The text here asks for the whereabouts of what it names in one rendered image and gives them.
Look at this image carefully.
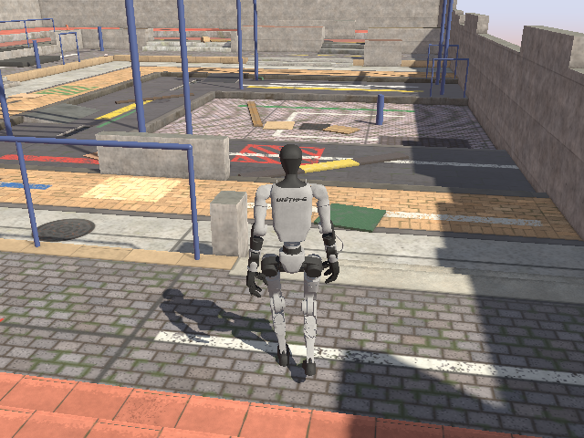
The right robot upper arm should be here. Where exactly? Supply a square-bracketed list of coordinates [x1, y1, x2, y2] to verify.
[310, 183, 332, 234]

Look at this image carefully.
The robot right forearm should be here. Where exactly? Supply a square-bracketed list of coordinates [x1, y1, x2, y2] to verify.
[322, 220, 339, 263]

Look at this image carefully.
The robot left forearm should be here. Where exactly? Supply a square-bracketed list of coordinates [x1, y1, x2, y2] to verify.
[247, 223, 264, 272]

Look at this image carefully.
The left robot upper arm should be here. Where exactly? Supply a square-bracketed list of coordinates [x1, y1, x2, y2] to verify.
[254, 184, 273, 236]

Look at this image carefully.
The right robot hand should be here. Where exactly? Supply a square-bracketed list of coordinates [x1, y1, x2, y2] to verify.
[322, 260, 339, 284]

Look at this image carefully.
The left robot hand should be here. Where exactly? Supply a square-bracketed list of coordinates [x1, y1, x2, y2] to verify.
[246, 270, 268, 297]

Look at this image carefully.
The humanoid robot head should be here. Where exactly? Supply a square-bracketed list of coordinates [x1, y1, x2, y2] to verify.
[276, 144, 307, 188]

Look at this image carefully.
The left robot foot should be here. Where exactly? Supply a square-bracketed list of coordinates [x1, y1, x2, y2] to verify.
[277, 344, 290, 367]

